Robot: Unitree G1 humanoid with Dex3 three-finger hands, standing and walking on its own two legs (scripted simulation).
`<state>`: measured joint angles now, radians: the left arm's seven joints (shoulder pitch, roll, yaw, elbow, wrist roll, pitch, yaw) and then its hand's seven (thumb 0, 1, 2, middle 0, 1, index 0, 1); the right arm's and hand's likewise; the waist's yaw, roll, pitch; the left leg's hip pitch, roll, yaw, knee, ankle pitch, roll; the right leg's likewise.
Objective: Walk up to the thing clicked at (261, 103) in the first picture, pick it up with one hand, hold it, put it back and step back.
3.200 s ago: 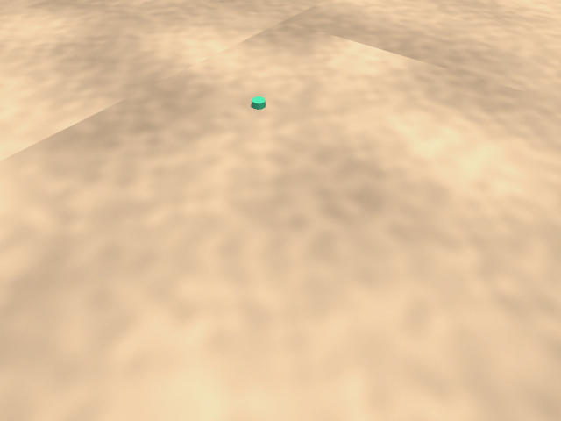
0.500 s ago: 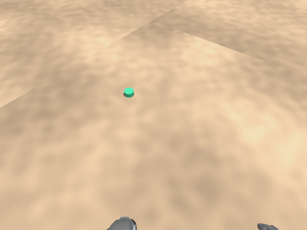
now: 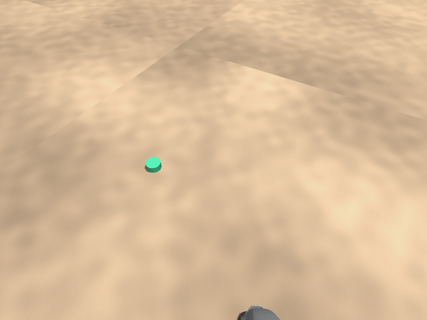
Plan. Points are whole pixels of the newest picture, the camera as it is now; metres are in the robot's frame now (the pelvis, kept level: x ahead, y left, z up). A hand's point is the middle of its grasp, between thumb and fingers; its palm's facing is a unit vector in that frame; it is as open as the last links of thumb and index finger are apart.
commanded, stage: walk up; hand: left
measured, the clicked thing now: (153, 164) +1.09 +0.31 -0.74
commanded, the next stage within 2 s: none
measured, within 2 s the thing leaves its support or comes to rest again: neither
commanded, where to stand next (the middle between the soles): +0.67 +0.05 m, yaw +0 degrees
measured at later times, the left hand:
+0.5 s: hand (68, 304) +0.21 +0.30 -0.14, palm faces +0.04 -0.93 -0.37, open 7.4 cm
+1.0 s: hand (83, 215) +0.41 +0.32 -0.13, palm faces -0.08 -0.93 -0.35, open 7.4 cm
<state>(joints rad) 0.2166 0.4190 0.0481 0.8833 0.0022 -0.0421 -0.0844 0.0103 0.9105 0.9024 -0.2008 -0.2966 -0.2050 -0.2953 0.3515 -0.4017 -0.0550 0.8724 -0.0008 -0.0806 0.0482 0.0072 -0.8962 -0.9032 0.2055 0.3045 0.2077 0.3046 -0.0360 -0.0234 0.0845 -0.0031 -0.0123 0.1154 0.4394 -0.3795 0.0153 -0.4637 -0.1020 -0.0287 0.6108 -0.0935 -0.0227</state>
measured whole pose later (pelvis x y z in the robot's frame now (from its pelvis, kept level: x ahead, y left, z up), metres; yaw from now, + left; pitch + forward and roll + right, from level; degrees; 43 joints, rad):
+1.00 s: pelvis +0.35 +0.05 +0.01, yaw -1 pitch -3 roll +2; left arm 0.28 0.42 0.04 0.93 0.01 -0.01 -0.07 0.01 0.91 0.90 -0.20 -0.30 -0.20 -0.30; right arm 0.37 -0.39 -0.06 0.87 -0.01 -0.07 0.04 0.01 -0.90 -0.90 0.21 0.30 0.21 0.30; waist -0.02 -0.03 0.09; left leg -0.03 -0.02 0.14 0.39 -0.30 0.03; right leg -0.47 -0.10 0.01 0.67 -0.14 -0.01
